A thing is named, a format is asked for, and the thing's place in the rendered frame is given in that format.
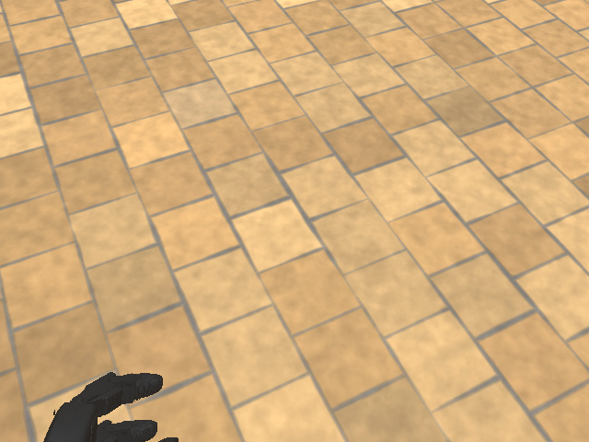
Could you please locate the left robot hand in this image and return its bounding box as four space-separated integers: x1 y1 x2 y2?
43 372 179 442

